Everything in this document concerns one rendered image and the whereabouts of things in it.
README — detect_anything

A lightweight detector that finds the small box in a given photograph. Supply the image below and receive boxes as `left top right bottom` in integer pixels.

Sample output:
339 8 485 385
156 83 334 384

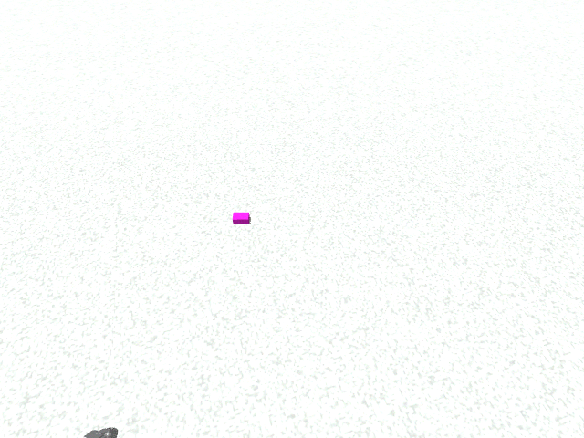
233 213 250 224

